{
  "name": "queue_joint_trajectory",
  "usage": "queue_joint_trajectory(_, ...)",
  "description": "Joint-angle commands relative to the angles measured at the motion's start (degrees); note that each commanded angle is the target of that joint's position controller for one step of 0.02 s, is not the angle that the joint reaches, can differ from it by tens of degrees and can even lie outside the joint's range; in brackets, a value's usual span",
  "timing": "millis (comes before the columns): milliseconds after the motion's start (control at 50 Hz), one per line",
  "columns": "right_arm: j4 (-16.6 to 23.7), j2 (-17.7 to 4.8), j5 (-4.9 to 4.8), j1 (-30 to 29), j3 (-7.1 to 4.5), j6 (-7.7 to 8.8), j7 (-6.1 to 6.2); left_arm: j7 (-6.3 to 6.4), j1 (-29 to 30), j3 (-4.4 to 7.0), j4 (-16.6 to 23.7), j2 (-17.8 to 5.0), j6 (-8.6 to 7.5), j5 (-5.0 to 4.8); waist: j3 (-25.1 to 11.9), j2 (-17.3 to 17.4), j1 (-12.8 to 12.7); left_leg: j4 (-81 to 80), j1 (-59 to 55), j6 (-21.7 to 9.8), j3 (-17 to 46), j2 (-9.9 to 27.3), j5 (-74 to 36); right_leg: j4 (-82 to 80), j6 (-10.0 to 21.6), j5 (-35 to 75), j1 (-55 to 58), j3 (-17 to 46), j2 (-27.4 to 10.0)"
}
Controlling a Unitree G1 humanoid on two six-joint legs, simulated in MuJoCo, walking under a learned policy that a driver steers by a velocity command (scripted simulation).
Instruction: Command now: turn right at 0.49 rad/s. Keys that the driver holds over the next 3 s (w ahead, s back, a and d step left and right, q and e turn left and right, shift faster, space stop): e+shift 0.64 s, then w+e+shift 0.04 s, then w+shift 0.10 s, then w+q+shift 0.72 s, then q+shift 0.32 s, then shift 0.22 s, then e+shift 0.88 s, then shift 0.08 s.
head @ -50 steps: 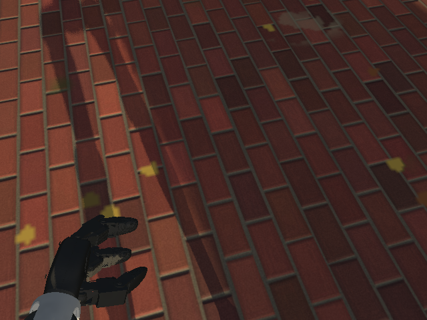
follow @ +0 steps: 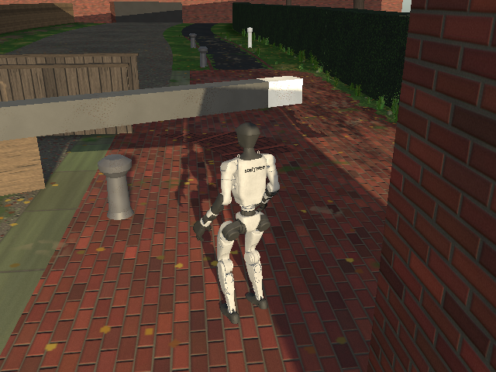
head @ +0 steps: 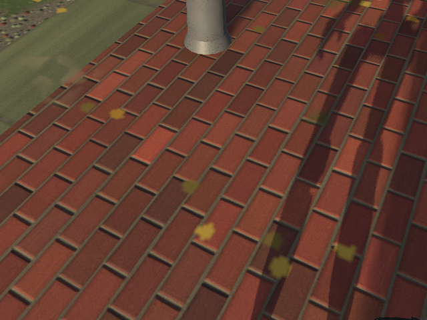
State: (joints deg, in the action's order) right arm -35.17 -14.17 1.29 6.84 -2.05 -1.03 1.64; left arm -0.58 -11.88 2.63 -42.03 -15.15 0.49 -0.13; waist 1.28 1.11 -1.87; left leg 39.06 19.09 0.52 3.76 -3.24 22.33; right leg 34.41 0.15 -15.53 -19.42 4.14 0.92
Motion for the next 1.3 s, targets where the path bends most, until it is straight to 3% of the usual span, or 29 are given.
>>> queue_joint_trajectory(20,5.47,-6.55,-0.74,-2.69,-3.37,1.09,0.38,1.25,1.23,4.35,5.15,-13.56,-1.28,-0.64,-3.93,-13.38,0.23,8.44,8.52,0.44,1.75,-1.30,10.21,-14.27,13.46,18.65,10.09,26.20,-14.66)
queue_joint_trajectory(160,0.59,-5.08,-2.45,6.36,-4.22,2.52,-1.27,2.61,7.57,5.73,8.25,-11.71,2.81,-3.10,-9.14,-10.25,4.57,-18.02,-8.47,1.16,-0.27,-2.24,-8.66,-10.73,7.02,12.62,5.56,23.15,-6.33)
queue_joint_trajectory(180,-0.18,-7.90,-2.16,8.36,-5.22,2.16,-1.03,2.61,6.59,5.21,8.56,-9.73,2.87,-3.01,-9.26,-7.26,4.33,-21.43,-16.61,-0.92,3.77,3.87,-11.45,-6.93,4.05,2.04,-2.37,20.61,-3.36)
queue_joint_trajectory(200,0.88,-13.66,-0.38,6.43,-6.30,1.37,-0.53,2.32,3.27,4.26,8.99,-5.66,2.60,-2.30,-7.94,9.98,1.32,-23.77,-21.06,-8.35,20.47,18.62,-14.28,7.60,0.12,-14.31,-15.75,9.55,5.24)
queue_joint_trajectory(220,2.51,-12.93,2.38,3.33,-5.97,1.81,-0.92,2.18,2.17,5.59,8.96,-10.13,1.58,-1.32,-5.67,11.79,0.71,-24.39,-13.54,-14.11,26.93,27.22,-20.40,20.03,-2.10,-19.09,-18.94,7.64,2.48)
queue_joint_trajectory(240,3.91,-9.89,2.20,-0.53,-4.96,2.28,-0.59,1.94,1.08,6.73,7.66,-13.57,1.46,-1.28,-4.11,6.96,-0.88,-23.97,-11.10,-14.27,21.46,25.53,-21.82,27.55,-3.05,-15.52,-17.76,6.42,-0.13)
queue_joint_trajectory(280,4.52,-7.37,0.33,-4.42,-4.11,2.56,0.41,2.07,-1.19,6.83,5.21,-12.56,2.39,-1.30,-2.33,3.94,-1.59,-22.75,-11.08,-10.07,10.25,17.92,-18.42,33.24,-4.61,-7.16,-19.07,4.23,-1.53)
queue_joint_trajectory(340,3.56,-7.84,0.23,-0.84,-3.85,2.18,1.57,1.28,2.27,5.43,7.53,-9.56,2.63,-1.78,-1.10,5.70,1.54,-22.45,-12.84,-11.26,1.69,15.98,-27.05,34.32,-6.96,-2.21,-21.92,-0.47,-3.79)
queue_joint_trajectory(420,2.00,-10.67,0.40,4.09,-4.83,1.12,1.64,0.18,6.87,4.08,10.96,-7.65,2.40,-1.60,-3.04,5.55,4.85,-21.80,-20.27,-13.73,-0.94,19.61,-32.50,26.32,-8.32,-2.87,-22.86,-2.61,-6.23)
queue_joint_trajectory(600,0.08,-13.43,-2.49,1.55,-6.67,1.55,-1.41,-1.75,7.92,4.49,12.78,-7.51,4.78,-1.88,-4.90,7.75,3.30,-15.31,-18.50,-9.78,-12.03,22.97,-38.44,5.89,-2.51,-4.13,-6.18,-10.01,-4.73)
queue_joint_trajectory(640,-0.84,-12.26,-3.69,0.79,-6.53,1.44,-1.64,-1.57,2.36,5.79,11.21,-8.79,4.97,-1.81,-6.91,5.99,-0.61,-5.56,-14.99,-5.46,-16.06,21.17,-39.73,-5.53,1.12,2.57,4.82,-11.08,-1.86)
queue_joint_trajectory(660,-1.96,-10.66,-3.28,3.71,-6.22,1.69,-1.90,-0.32,-4.63,7.64,9.06,-12.64,4.79,-2.07,-10.04,-0.09,-3.21,4.95,-5.46,-1.95,-17.84,17.57,-29.08,-9.25,4.85,9.35,18.52,-6.07,-1.60)
queue_joint_trajectory(680,2.48,-5.43,-0.22,0.50,-4.50,2.37,-1.94,0.52,-10.92,9.68,8.18,-20.99,4.07,-3.15,-10.50,-17.44,-2.45,24.40,17.54,1.83,-18.66,9.94,14.47,-7.42,13.11,18.53,32.26,16.90,-14.98)
queue_joint_trajectory(700,4.81,-6.24,-0.36,-2.15,-4.22,3.84,-1.92,-0.51,-11.24,8.56,9.51,-20.58,1.01,-1.57,-16.38,-16.56,-4.36,33.37,31.45,2.39,-3.03,4.11,16.38,-17.24,23.11,-14.19,33.46,38.96,-22.35)
queue_joint_trajectory(720,5.29,-10.01,-2.80,-7.15,-4.98,5.04,-2.35,-0.95,-11.28,6.81,8.61,-15.42,-0.92,-1.65,-10.44,-10.00,-6.07,33.87,35.32,0.36,0.33,6.41,11.11,-22.88,20.72,-30.46,30.77,35.66,-21.96)
queue_joint_trajectory(740,5.08,-11.71,-3.63,-7.38,-5.51,5.81,-2.57,-0.76,-8.26,5.60,8.13,-12.99,-1.95,-1.98,-5.21,-9.84,-3.93,30.76,35.50,-1.24,-0.05,7.35,6.32,-24.21,18.29,-32.42,25.81,32.70,-20.89)
queue_joint_trajectory(780,2.25,-11.66,-1.49,-3.09,-5.64,6.39,-2.44,0.10,-2.20,3.67,8.77,-9.50,-2.66,-1.58,-1.85,-8.63,0.22,23.04,28.87,-0.83,-0.16,9.59,-3.41,-23.97,15.02,-22.57,17.96,23.33,-16.27)
queue_joint_trajectory(820,-0.03,-10.02,-1.47,-0.65,-5.09,6.57,-2.94,0.83,-1.76,3.17,8.56,-9.32,-3.65,0.06,-2.05,-9.00,0.79,20.49,26.00,0.22,-2.29,9.31,-12.37,-25.43,13.45,-15.41,16.92,16.98,-13.59)
queue_joint_trajectory(860,-0.93,-8.56,-2.05,-0.84,-4.23,6.05,-2.84,1.00,-4.18,3.08,7.15,-10.20,-4.68,0.21,-0.92,-7.73,-0.01,17.10,27.27,1.11,-2.70,9.71,-18.77,-26.68,12.31,-11.23,17.31,12.57,-13.18)
queue_joint_trajectory(880,-3.12,-6.12,3.63,1.85,-2.84,2.88,-4.61,-0.19,-8.20,3.06,4.29,-11.51,-4.23,2.27,-1.17,-7.76,0.18,17.57,24.13,1.87,-6.32,8.93,-17.75,-28.95,9.79,-10.05,15.27,8.07,-10.32)
queue_joint_trajectory(960,-2.41,-8.31,0.04,-1.99,-3.62,0.79,-6.22,-0.66,-11.00,2.50,3.23,-10.08,-4.95,2.56,5.17,-8.11,-1.82,17.93,29.93,2.32,0.70,5.49,-20.15,-32.21,8.47,-11.12,15.04,3.45,-13.85)
queue_joint_trajectory(1120,-0.71,-6.60,0.96,-7.33,-1.78,1.49,-8.00,1.13,-11.30,2.07,-1.52,-8.85,-6.52,2.84,10.25,-5.45,-1.49,7.45,30.43,-4.86,-6.96,7.92,-18.93,-34.59,6.43,4.71,24.86,-11.15,-16.49)
queue_joint_trajectory(1160,0.13,-5.51,0.59,-6.51,-0.97,1.22,-7.44,1.42,-10.99,2.11,-2.79,-9.96,-6.16,3.02,8.29,-5.85,-0.12,2.86,23.05,-8.82,-11.91,5.10,-12.88,-27.91,5.48,34.13,27.17,-16.12,-16.08)
queue_joint_trajectory(1200,-1.69,-7.79,-0.29,3.56,-1.83,1.16,-6.04,1.86,-11.24,2.59,-3.38,-13.07,-4.90,3.73,-1.21,-8.98,5.09,4.75,10.22,-12.35,-16.16,-1.96,-3.75,-8.80,5.14,73.67,31.22,-17.68,-16.96)
queue_joint_trajectory(1220,-4.60,-10.46,-0.34,14.82,-2.98,1.83,-5.44,1.92,-10.08,2.98,-2.78,-14.71,-4.14,3.54,-7.68,-8.76,10.31,3.25,-3.11,-13.80,-15.43,-4.97,-0.83,7.46,5.01,77.50,26.69,-17.71,-16.60)
queue_joint_trajectory(1240,-7.90,-14.90,0.54,26.19,-4.87,2.19,-4.66,1.96,-8.91,2.44,-1.80,-13.83,-4.49,3.19,-13.51,-3.96,15.52,-2.29,-22.44,-15.42,-5.91,-2.71,2.06,26.60,3.50,63.62,12.51,-17.39,-14.11)
queue_joint_trajectory(1260,-8.29,-21.72,0.53,22.92,-6.62,1.75,-3.87,-0.03,-9.91,-0.05,2.34,-4.24,-5.60,2.42,-12.84,15.55,8.16,-14.53,-35.78,-22.73,28.23,13.30,22.17,47.38,-0.48,-0.06,-15.52,-13.95,-0.63)
queue_joint_trajectory(1280,-7.39,-21.36,-1.23,22.14,-6.70,1.90,-4.30,-0.17,-2.79,-0.08,4.63,-7.03,-7.00,2.59,-15.67,9.92,9.99,-23.95,-38.14,-24.34,48.65,16.52,19.11,54.65,0.44,-6.68,-24.19,-0.54,3.12)
queue_joint_trajectory(1300,-8.29,-20.35,-0.73,21.89,-6.68,2.04,-3.71,-0.18,2.02,0.04,6.40,-8.74,-7.93,2.43,-9.61,4.65,9.82,-23.69,-36.02,-22.16,42.22,16.33,9.43,54.56,1.43,-2.84,-29.00,1.88,-0.77)
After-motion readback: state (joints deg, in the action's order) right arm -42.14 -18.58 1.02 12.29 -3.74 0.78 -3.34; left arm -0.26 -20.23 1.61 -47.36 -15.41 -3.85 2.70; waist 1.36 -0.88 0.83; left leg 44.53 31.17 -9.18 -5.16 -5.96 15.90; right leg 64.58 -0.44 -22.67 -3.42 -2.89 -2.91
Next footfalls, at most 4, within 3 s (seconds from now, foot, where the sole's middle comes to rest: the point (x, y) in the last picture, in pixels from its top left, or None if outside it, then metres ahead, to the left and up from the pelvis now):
0.18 left None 0.04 0.12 -0.77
0.66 right None -0.05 -0.13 -0.77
1.22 left None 0.41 -0.19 -0.77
1.66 right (369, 226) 0.83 -0.46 -0.77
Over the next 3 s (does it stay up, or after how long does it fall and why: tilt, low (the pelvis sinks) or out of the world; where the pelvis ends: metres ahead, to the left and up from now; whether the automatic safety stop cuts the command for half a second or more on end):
stays up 0.87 -0.34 0.00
